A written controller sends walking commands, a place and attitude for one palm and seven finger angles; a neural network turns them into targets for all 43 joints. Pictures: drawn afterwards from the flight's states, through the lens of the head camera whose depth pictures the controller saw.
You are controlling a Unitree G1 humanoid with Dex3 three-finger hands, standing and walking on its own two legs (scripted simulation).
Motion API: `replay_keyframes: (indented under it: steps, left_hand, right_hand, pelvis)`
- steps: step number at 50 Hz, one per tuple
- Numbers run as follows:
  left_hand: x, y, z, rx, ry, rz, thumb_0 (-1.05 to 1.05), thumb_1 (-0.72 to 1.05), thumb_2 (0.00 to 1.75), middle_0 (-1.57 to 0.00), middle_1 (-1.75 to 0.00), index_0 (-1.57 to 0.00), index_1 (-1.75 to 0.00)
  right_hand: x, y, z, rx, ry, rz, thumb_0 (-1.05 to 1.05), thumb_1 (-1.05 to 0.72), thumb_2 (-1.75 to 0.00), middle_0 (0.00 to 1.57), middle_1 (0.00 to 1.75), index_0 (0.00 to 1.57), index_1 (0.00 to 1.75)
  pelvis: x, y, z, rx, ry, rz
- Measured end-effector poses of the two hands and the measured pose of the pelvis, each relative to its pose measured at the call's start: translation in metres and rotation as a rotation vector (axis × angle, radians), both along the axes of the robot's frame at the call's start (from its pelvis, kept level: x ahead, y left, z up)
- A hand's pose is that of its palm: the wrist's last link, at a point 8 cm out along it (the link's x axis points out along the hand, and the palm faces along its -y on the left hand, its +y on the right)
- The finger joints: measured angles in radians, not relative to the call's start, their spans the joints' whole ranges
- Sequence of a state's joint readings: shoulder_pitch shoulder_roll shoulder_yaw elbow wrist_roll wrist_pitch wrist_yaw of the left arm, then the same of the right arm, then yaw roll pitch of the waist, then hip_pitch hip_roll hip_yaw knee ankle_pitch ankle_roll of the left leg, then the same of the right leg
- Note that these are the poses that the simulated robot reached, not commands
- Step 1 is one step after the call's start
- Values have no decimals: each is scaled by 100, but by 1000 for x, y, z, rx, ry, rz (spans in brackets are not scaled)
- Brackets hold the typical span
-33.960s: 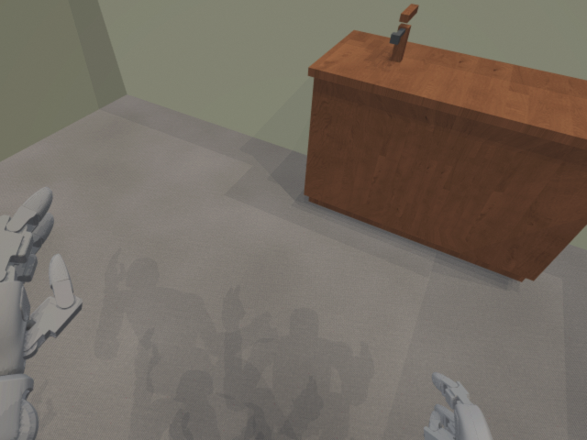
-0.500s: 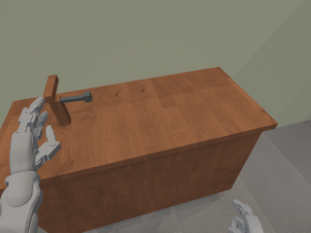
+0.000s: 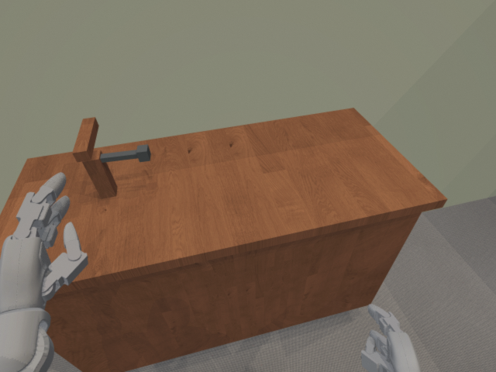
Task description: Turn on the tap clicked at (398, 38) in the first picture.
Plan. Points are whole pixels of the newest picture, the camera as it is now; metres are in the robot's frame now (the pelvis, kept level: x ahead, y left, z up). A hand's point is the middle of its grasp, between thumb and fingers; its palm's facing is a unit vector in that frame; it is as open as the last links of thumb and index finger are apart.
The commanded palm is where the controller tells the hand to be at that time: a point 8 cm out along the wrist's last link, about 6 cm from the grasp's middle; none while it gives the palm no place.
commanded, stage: draw the hand back beside the body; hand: left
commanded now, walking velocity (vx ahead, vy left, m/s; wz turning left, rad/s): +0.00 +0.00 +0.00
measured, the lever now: (143, 153) +0.54 +0.32 +0.06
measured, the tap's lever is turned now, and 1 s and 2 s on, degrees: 86 86 86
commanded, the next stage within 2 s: step back with the hand held close in 0.02 s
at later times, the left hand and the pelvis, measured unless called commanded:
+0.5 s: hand (70, 274) +0.18 +0.25 +0.14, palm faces +0.32 -0.86 -0.41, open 7.4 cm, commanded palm +0.13 +0.30 +0.17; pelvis -0.03 +0.02 +0.00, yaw -1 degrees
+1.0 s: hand (13, 322) +0.11 +0.27 +0.16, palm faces +0.42 -0.83 -0.38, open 7.4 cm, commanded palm +0.05 +0.31 +0.17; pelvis -0.10 +0.03 -0.02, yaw +1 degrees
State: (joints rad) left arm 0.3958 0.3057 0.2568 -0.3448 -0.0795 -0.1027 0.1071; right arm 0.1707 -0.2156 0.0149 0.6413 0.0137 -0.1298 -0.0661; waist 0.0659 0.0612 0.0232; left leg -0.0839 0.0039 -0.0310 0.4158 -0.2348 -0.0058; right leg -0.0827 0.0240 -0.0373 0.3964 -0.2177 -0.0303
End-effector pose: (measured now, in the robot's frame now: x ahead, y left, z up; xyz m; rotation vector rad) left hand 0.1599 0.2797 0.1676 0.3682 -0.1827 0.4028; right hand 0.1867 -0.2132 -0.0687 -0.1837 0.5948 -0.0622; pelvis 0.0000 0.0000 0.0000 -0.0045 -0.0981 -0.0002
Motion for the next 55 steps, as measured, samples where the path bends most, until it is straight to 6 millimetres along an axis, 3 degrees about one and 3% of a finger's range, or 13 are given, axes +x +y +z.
replay_keyframes:
  steps: [8, 13, 19, 23, 33, 39, 45, 55]
  left_hand:
    - [4, -6, 1, 0, -6, -35, 2, 89, 90, -20, -30, -20, -31]
    - [7, 5, 12, 65, -38, -24, 2, 89, 90, -21, -30, -21, -31]
    - [3, 9, 0, 66, 30, -52, 1, 90, 90, -20, -30, -20, -31]
    - [-8, 10, -7, 69, 69, -82, 1, 89, 90, -21, -30, -21, -31]
    - [-45, 30, 8, 132, -39, -46, 2, 89, 90, -21, -30, -21, -31]
    - [-65, 31, 1, 121, -51, -20, 1, 89, 90, -21, -30, -21, -31]
    - [-77, 28, -2, 103, -83, -29, 1, 89, 90, -21, -30, -21, -31]
    - [-105, 27, 12, 203, -149, -30, 1, 89, 90, -21, -30, -21, -31]
  right_hand:
    - [-5, 0, 0, 2, 0, -5, 2, -90, -90, 20, 30, 21, 30]
    - [-11, -4, -2, -18, 44, -13, 2, -90, -90, 20, 30, 21, 30]
    - [-29, -9, -4, -42, 95, -66, 1, -90, -90, 20, 30, 21, 30]
    - [-44, -8, -4, -57, 119, -94, 1, -90, -90, 20, 30, 21, 30]
    - [-75, 9, -3, -65, 102, -77, 2, -90, -90, 20, 30, 21, 30]
    - [-91, 15, -8, -53, 91, -54, 1, -90, -90, 20, 30, 21, 30]
    - [-110, 15, -12, -74, 112, -42, 1, -90, -90, 21, 30, 21, 30]
    - [-135, 8, -20, -75, 102, -53, 1, -90, -90, 21, 30, 21, 30]
  pelvis:
    - [2, -1, 0, 1, -1, -4]
    - [-3, 1, -1, -14, 39, -1]
    - [-15, 12, -1, -11, 78, -15]
    - [-25, 18, -2, -8, 88, -19]
    - [-58, 28, -7, -11, 84, -10]
    - [-74, 29, -11, -21, 83, -3]
    - [-90, 28, -15, -26, 85, 7]
    - [-111, 22, -24, -22, 61, 35]
